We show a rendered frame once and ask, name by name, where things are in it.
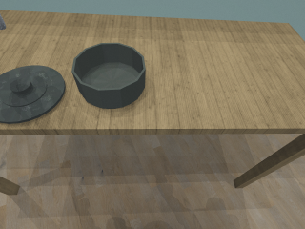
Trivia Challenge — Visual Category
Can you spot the table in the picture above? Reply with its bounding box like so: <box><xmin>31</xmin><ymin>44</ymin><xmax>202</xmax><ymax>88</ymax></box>
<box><xmin>0</xmin><ymin>10</ymin><xmax>305</xmax><ymax>196</ymax></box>

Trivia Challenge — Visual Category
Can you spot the knob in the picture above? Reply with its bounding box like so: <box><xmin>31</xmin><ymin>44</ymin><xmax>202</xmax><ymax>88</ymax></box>
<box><xmin>10</xmin><ymin>78</ymin><xmax>32</xmax><ymax>94</ymax></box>

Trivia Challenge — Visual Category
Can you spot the lid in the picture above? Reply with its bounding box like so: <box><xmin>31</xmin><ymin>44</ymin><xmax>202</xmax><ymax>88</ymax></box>
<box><xmin>0</xmin><ymin>65</ymin><xmax>66</xmax><ymax>124</ymax></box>

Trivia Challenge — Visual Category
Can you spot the pot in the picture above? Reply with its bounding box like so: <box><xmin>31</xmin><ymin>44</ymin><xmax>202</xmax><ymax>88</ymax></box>
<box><xmin>71</xmin><ymin>42</ymin><xmax>146</xmax><ymax>109</ymax></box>

